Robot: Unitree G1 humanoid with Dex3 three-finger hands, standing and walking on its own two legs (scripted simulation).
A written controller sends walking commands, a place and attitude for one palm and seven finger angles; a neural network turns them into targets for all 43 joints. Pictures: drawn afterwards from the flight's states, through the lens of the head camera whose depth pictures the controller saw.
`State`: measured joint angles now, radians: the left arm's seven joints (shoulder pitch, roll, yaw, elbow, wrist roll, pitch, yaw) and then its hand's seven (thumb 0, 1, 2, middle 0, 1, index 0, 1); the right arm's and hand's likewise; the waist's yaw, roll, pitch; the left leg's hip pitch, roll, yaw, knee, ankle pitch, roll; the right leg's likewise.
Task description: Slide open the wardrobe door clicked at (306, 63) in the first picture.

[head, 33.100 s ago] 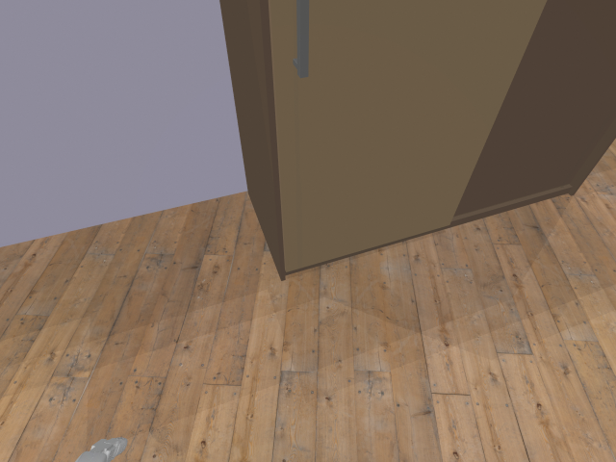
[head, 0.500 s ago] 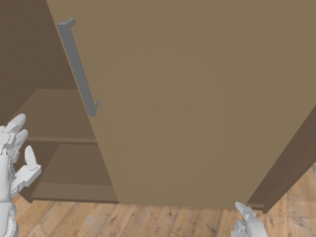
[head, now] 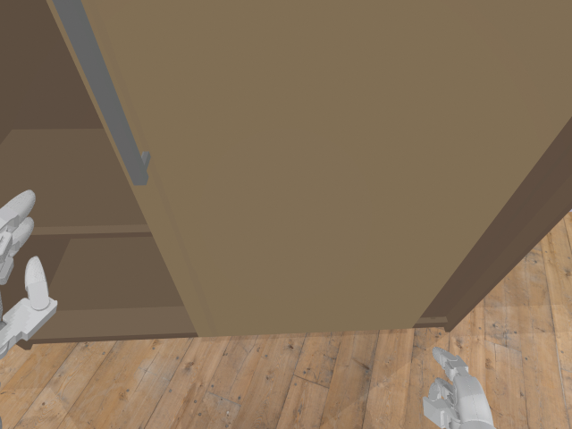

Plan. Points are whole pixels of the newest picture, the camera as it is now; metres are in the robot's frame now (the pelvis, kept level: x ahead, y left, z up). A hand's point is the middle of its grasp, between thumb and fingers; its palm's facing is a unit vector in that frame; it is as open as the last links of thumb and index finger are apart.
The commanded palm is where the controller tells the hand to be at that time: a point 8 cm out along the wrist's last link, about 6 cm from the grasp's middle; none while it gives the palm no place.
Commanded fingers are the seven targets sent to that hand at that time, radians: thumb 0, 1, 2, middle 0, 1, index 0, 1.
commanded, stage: step back with the hand held close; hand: left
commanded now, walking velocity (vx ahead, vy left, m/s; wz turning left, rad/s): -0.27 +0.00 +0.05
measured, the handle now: (115, 97) +0.47 +0.27 +0.22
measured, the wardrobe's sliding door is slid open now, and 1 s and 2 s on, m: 0.59 0.59 0.59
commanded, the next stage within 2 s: stop stepping back and stand still in 0.68 s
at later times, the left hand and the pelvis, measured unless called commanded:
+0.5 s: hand out of the picture +0.08 +0.30 +0.16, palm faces +0.57 -0.72 -0.40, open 7.4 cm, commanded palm +0.02 +0.32 +0.17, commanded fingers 0.00 0.90 0.90 -0.20 -0.30 -0.20 -0.30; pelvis -0.08 +0.01 -0.02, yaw +7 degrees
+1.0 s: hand out of the picture +0.02 +0.27 +0.16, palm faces +0.38 -0.81 -0.45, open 7.4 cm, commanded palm -0.03 +0.31 +0.17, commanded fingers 0.00 0.90 0.90 -0.20 -0.30 -0.20 -0.30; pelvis -0.18 +0.02 -0.02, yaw -2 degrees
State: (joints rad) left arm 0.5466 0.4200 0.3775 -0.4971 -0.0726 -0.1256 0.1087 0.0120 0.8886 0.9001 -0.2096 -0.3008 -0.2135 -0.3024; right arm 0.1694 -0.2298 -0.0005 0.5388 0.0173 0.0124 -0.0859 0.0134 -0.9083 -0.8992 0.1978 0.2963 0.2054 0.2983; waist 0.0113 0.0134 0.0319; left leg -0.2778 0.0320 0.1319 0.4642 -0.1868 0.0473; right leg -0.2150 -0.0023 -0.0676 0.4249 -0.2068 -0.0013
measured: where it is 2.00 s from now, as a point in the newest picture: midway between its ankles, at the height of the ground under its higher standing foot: outside the picture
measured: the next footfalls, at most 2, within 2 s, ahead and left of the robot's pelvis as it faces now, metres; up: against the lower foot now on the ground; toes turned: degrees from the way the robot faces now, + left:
right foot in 0.94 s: -0.28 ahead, -0.10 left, +0.00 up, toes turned -2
left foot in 1.06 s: -0.04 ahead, +0.08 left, +0.00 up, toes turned +0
